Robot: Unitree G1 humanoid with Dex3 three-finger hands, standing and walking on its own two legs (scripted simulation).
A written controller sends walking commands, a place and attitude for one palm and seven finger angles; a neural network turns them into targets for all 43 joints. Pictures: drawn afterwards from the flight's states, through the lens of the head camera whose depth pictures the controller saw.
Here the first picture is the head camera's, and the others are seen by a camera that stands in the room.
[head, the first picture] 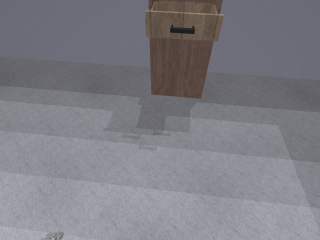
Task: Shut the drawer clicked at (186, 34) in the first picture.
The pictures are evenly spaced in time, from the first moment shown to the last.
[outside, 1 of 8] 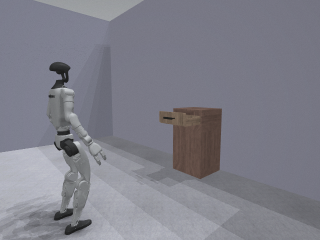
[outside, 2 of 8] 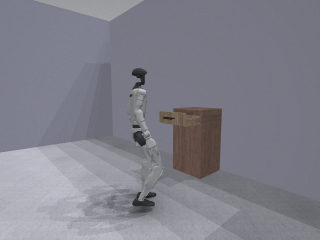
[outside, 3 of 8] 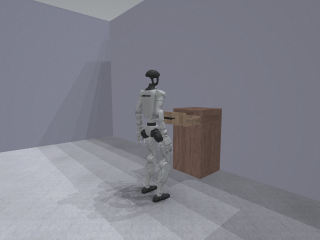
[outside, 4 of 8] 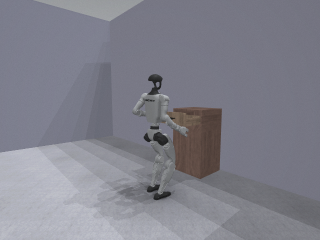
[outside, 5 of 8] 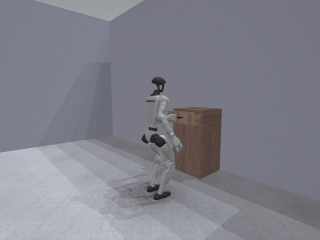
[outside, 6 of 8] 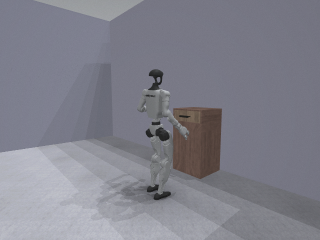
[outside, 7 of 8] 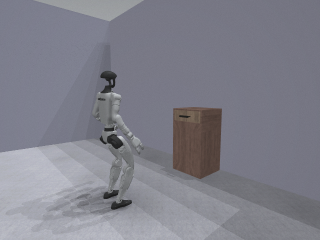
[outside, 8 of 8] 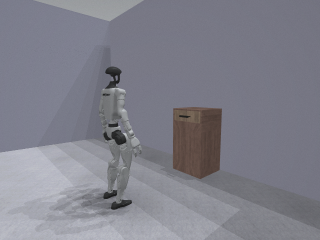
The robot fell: no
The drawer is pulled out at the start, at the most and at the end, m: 0.28 0.28 0.00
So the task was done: yes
